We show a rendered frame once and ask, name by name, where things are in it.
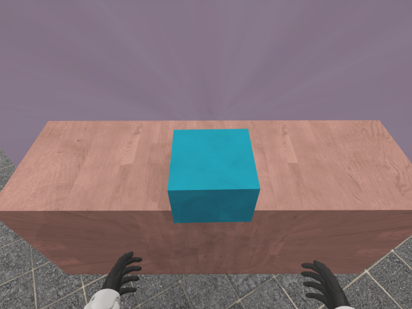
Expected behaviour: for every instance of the robot left forearm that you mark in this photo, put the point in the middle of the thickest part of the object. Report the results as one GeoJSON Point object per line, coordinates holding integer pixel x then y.
{"type": "Point", "coordinates": [104, 299]}

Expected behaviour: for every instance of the pedestal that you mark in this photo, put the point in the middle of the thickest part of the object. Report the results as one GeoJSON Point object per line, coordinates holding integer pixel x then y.
{"type": "Point", "coordinates": [88, 192]}

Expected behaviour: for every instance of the robot left hand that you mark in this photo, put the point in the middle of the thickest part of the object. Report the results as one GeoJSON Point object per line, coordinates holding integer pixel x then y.
{"type": "Point", "coordinates": [115, 278]}

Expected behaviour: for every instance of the carton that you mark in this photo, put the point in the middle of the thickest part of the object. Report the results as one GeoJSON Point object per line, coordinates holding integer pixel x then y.
{"type": "Point", "coordinates": [212, 176]}

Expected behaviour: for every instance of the robot right hand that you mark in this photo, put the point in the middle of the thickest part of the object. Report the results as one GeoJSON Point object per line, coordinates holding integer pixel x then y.
{"type": "Point", "coordinates": [333, 295]}

